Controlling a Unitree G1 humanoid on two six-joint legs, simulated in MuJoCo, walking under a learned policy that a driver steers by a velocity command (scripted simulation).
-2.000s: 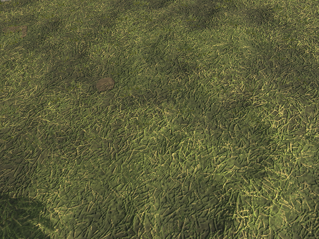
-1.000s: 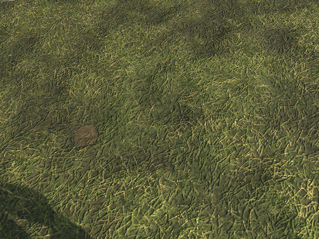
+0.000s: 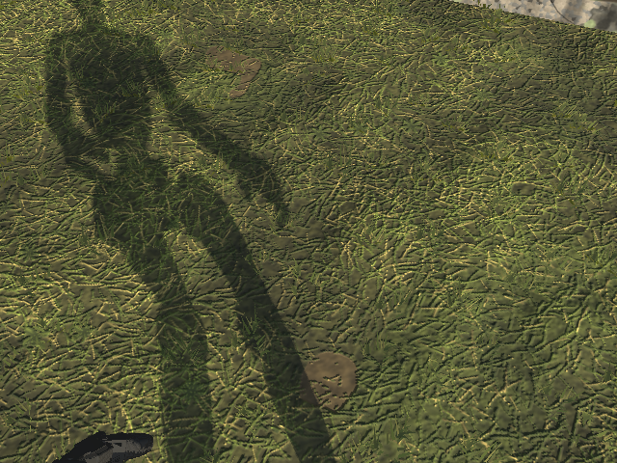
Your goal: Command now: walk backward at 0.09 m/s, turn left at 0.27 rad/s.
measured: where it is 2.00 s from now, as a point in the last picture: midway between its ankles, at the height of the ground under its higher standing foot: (371, 264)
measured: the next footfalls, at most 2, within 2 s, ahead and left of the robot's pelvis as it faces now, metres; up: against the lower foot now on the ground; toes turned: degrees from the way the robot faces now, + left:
left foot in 0.24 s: +0.01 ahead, +0.12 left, +0.00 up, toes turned +0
right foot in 0.70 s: +0.29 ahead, -0.15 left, +0.00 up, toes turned -1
